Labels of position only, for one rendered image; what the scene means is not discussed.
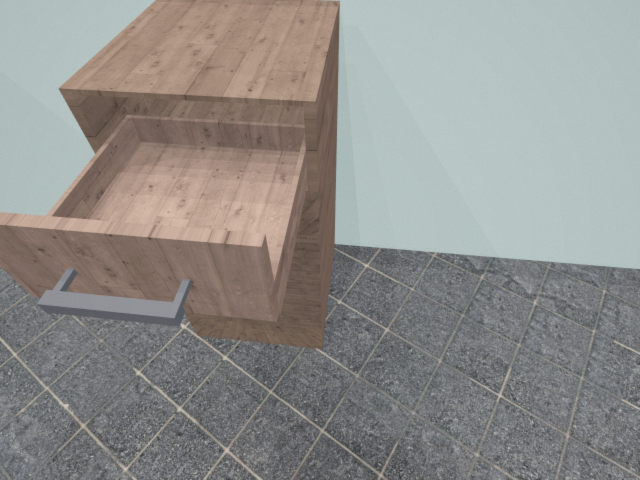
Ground handle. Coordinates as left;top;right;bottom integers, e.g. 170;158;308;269
37;268;192;327

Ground drawer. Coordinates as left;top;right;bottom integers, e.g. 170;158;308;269
0;115;307;322

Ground cabinet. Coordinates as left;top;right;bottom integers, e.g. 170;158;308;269
58;0;340;349

